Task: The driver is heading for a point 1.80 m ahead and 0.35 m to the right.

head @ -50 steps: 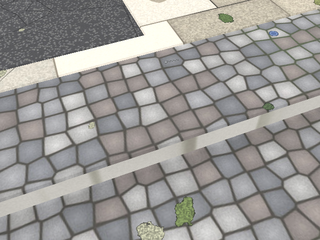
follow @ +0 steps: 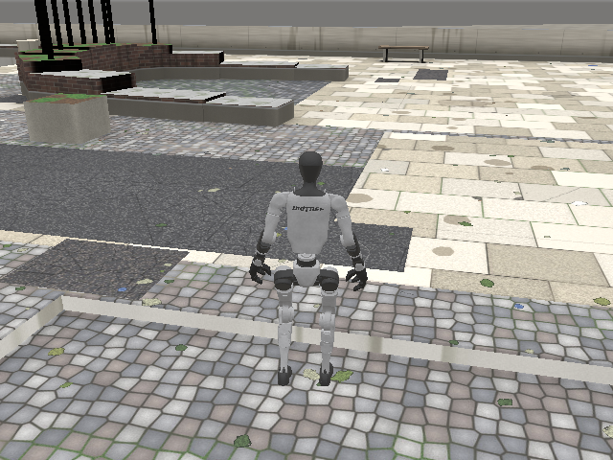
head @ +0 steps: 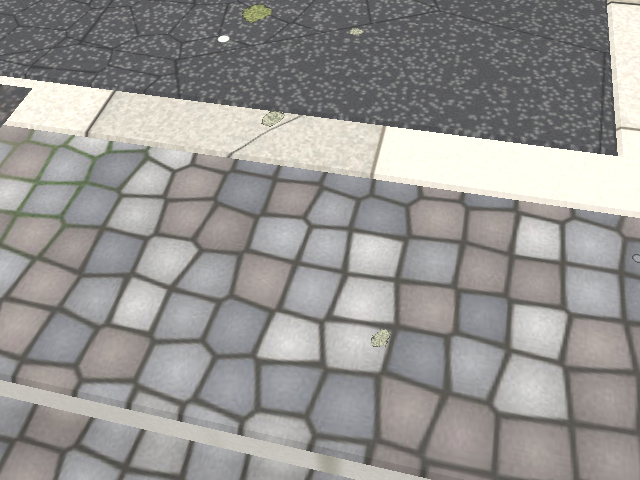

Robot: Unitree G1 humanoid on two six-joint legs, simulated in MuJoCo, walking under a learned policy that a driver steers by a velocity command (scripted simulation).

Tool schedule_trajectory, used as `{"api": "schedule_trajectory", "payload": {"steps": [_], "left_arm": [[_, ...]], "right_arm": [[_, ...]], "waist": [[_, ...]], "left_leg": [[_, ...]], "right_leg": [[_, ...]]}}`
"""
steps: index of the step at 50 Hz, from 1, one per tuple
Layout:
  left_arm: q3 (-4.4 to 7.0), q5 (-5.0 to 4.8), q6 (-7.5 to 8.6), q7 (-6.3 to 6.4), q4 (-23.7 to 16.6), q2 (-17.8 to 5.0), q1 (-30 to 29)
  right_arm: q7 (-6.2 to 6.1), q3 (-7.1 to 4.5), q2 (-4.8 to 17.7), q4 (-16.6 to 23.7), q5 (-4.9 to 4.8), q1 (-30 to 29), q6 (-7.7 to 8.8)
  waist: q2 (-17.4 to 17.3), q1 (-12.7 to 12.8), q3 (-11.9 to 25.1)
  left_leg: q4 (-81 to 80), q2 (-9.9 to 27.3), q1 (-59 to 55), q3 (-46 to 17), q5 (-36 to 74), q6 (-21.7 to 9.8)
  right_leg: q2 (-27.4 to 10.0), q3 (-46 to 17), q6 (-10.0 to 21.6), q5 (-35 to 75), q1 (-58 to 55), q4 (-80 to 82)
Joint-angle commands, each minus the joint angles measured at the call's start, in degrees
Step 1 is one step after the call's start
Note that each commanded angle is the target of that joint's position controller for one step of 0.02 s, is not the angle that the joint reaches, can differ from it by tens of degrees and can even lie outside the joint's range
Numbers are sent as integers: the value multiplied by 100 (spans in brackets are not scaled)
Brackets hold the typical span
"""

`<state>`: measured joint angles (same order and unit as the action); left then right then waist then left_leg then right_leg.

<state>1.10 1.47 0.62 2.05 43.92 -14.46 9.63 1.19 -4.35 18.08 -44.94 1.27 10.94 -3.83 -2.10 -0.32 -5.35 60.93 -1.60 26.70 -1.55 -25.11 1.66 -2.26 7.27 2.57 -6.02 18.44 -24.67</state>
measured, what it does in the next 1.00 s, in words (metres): steps on the spot: left foot, then right foot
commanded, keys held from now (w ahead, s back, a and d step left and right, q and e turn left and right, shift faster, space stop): no key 1.00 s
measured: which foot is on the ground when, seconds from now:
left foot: up 0.00-0.14, down 0.16-1.00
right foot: down 0.00-0.16, up 0.18-0.48, down 0.50-1.00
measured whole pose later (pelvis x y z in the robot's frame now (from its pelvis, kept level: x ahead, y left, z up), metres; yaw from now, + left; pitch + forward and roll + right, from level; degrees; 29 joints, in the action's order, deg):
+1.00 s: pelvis -0.02 +0.01 +0.01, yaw +5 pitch -2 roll +0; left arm 0.0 0.6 0.2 2.0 62.8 -10.5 15.1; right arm -1.8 -0.2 11.7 -64.9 0.4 14.2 -0.1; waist 0.0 -0.5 -1.8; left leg 20.7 -1.6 9.9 -1.0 -8.8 -1.0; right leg 0.8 0.5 1.0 -12.5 7.1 -21.5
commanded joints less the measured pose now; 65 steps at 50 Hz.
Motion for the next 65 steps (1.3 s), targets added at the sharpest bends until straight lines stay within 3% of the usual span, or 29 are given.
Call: {"api": "schedule_trajectory", "payload": {"steps": [1,5,7,8,9,10,11,12,14,17,20,22,24,25,26,27,28,30,35,45,65], "left_arm": [[232,25,5,-17,-252,-833,14],[314,31,-110,-106,-125,-1035,139],[329,-33,-177,-133,-59,-1063,164],[310,-15,-200,-171,19,-896,406],[145,-20,-211,-237,-208,-255,620],[230,-10,-321,-123,-207,-613,143],[247,-92,-390,-132,-166,-622,145],[251,-110,-396,-154,-26,-585,339],[305,-6,-357,-151,275,-677,732],[248,-49,-332,-127,376,-453,673],[185,-96,-325,-49,430,-350,509],[169,-126,-301,6,565,-344,660],[140,-62,-205,46,763,-372,916],[149,11,-134,54,798,-568,945],[185,-66,-110,11,854,-780,637],[128,-100,-77,-58,882,-487,535],[86,-84,-44,-81,955,-357,587],[78,-79,-27,-40,1096,-388,643],[56,-81,-16,-3,1327,-326,630],[-1,-83,-9,8,1697,-196,721],[-88,-91,22,42,2070,88,1094]], "right_arm": [[66,10,185,282,9,385,-55],[52,75,187,299,-15,334,6],[30,98,180,181,20,630,102],[5,90,355,192,66,606,163],[-55,18,905,410,92,358,202],[-115,-41,1040,375,115,316,223],[-147,59,699,319,108,12,250],[-167,144,454,320,71,-329,276],[-234,198,307,314,8,-476,342],[-257,270,166,90,-51,-144,417],[-300,265,229,-120,-16,-19,419],[-310,260,249,-239,-33,-60,400],[-311,271,205,-321,-89,-122,413],[-288,299,93,-349,-89,-29,443],[-253,280,28,-446,-106,202,443],[-269,276,101,-616,-73,58,426],[-284,249,145,-702,-76,-19,411],[-267,214,191,-811,-83,-67,400],[-279,253,26,-1207,-89,38,414],[-309,321,-72,-1752,-83,326,411],[-352,400,-383,-2140,-83,686,436]], "waist": [[1154,-54,901],[1191,13,910],[933,-190,831],[281,-159,681],[-1448,56,767],[-1012,-249,345],[-710,30,184],[-682,225,108],[-775,288,343],[-449,153,671],[-595,-21,666],[-551,34,681],[-245,176,765],[46,72,833],[575,-263,549],[531,-54,438],[564,23,346],[682,32,317],[365,38,222],[224,27,149],[235,9,107]], "left_leg": [[-756,172,-611,140,110,-64],[-1938,33,-1212,417,92,-275],[-3281,-39,-2006,447,764,-479],[-4264,367,-2194,-300,882,-590],[-5029,2111,-2404,-2551,889,-1013],[-4996,2376,-966,-2410,1574,-1529],[-4934,1920,-775,-1832,1717,-1460],[-4923,1543,-747,-1356,1810,-1271],[-4681,1165,-1360,-861,2824,-1142],[-4329,1242,-2016,-735,3895,-1226],[-4179,1293,-2196,-916,3730,-1276],[-4060,1275,-2177,-1031,3643,-1220],[-3984,1138,-1744,-1046,3137,-864],[-3908,934,-1456,-938,2666,-664],[-4253,521,-1519,-631,2080,-585],[-4288,469,-1847,-568,1956,-524],[-4212,493,-1984,-571,2002,-523],[-4141,547,-2043,-576,2148,-562],[-4339,530,-1819,-578,1811,-481],[-4408,539,-1697,-552,1592,-402],[-4282,580,-1657,-490,1728,-389]], "right_leg": [[-1368,-917,955,210,-300,980],[-1435,-949,883,-286,-235,794],[-1333,-767,537,-192,176,372],[-1053,-466,137,-602,473,-199],[-244,208,-410,-2302,1376,-1497],[-10,-522,-406,-2557,865,-2137],[-52,-763,-367,-2148,556,-2402],[-8,-774,-329,-1777,471,-2453],[75,-651,-317,-1479,459,-2567],[65,-719,-402,-1659,254,-2112],[138,-679,-384,-1810,-76,-1187],[200,-631,-326,-1444,-463,-341],[-67,-899,-253,38,-1426,748],[-514,-1339,-176,640,-1799,740],[-608,-1384,-29,956,-1325,418],[-549,-1340,-31,538,-951,509],[-468,-1279,-93,214,-811,628],[-377,-1243,-133,-51,-756,758],[-375,-1267,-65,-466,-840,830],[-333,-1297,2,-781,-740,885],[-258,-1278,17,-599,-632,792]]}}
Velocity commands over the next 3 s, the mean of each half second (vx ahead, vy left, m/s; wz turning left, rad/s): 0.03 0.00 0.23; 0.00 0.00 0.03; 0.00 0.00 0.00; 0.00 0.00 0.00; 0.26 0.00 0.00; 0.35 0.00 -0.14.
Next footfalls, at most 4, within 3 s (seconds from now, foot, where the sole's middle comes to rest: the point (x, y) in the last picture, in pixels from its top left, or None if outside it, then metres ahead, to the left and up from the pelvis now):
0.16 left None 0.04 0.12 -0.77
0.50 right None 0.02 -0.10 -0.77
2.88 right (355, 390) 0.58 -0.01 -0.65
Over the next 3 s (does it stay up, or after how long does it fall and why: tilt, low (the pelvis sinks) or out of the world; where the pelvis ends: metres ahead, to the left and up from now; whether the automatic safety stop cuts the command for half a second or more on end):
stays up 0.41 0.01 0.03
